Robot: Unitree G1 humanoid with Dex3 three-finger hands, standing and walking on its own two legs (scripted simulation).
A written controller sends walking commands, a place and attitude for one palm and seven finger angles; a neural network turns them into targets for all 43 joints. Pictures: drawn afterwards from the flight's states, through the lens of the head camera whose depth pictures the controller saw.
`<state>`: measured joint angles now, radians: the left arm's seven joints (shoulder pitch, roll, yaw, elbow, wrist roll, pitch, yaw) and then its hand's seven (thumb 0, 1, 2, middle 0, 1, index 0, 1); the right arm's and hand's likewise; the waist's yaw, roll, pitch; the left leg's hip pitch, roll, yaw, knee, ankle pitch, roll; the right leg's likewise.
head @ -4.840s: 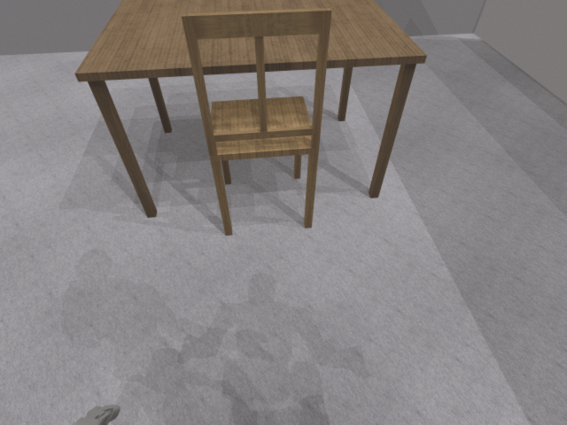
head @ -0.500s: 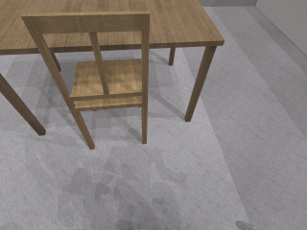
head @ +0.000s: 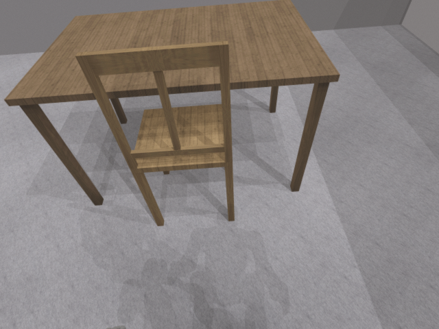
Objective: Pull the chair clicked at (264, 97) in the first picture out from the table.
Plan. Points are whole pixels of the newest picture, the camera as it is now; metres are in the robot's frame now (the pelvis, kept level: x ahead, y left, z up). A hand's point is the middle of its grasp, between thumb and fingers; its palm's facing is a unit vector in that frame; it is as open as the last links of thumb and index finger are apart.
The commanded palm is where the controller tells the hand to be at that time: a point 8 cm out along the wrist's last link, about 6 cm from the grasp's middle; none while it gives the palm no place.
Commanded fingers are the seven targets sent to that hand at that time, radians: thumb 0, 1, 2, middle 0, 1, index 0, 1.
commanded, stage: take the last steps up to it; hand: left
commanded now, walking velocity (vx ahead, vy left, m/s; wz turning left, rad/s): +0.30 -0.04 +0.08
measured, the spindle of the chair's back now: (168, 114) +0.75 +0.20 -0.06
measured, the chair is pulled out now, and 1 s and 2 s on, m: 0.00 0.00 0.00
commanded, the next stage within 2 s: come to a stop and stand still in 1.00 s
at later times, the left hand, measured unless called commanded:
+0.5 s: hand out of the picture -0.07 +0.17 -0.17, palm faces +0.20 -0.97 -0.13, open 7.3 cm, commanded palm none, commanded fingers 0.00 0.90 0.90 -0.20 -0.30 -0.20 -0.30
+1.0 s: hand (157, 244) +0.35 +0.19 -0.17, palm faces -0.02 -0.97 -0.23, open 7.3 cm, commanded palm none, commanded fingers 0.00 0.90 0.90 -0.20 -0.30 -0.20 -0.30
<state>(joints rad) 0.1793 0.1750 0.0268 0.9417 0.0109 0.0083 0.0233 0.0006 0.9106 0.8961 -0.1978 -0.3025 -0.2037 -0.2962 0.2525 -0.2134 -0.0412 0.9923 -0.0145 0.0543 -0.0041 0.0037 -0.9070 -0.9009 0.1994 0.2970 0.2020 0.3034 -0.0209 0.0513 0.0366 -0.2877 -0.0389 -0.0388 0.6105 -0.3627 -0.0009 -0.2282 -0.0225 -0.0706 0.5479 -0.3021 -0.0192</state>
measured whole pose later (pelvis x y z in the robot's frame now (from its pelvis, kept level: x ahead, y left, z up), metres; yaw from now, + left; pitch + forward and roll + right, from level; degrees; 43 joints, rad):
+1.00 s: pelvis +0.24 +0.00 -0.01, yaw +0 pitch -1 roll +1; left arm 0.11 0.19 0.06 1.01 0.02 -0.05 -0.02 0.00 0.91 0.90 -0.19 -0.30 -0.20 -0.30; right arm 0.42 -0.13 -0.03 1.15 -0.02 -0.03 -0.01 0.00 -0.91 -0.90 0.20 0.30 0.20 0.30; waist -0.05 0.01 0.07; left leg -0.05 0.08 0.14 0.63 -0.48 -0.02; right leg -0.42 -0.06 -0.12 0.61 -0.15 -0.05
